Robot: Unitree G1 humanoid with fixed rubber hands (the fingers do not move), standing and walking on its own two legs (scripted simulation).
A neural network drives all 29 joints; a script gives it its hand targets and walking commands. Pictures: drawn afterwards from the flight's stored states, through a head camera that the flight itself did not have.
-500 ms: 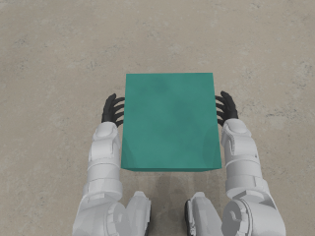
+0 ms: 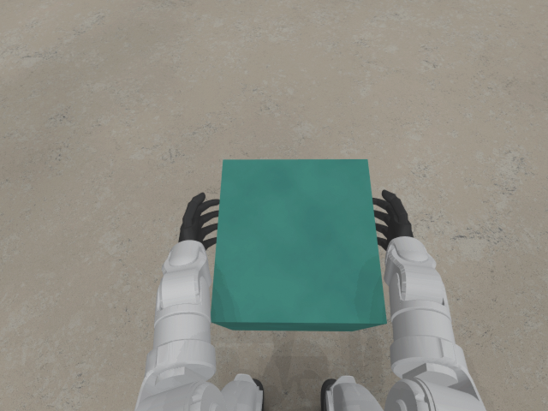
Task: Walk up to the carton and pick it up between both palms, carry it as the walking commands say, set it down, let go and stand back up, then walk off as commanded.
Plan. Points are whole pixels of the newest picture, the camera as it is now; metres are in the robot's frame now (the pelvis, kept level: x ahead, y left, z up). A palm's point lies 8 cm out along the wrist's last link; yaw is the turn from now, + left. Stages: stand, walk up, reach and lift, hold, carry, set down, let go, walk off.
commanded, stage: reach and lift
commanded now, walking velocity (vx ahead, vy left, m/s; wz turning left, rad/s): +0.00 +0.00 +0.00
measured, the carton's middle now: (293, 253) +0.36 +0.01 -0.09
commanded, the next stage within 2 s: hold in 1.90 s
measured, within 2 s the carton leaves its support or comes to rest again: neither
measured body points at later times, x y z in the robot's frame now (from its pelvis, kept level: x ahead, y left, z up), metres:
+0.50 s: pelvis +0.02 +0.00 +0.03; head +0.03 -0.01 +0.48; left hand +0.34 +0.16 +0.05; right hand +0.35 -0.15 +0.04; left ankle +0.04 +0.13 -0.71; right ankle +0.04 -0.13 -0.71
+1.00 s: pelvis +0.02 +0.00 +0.04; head -0.02 +0.00 +0.49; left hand +0.33 +0.16 +0.09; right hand +0.33 -0.15 +0.09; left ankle +0.04 +0.13 -0.71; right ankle +0.04 -0.13 -0.71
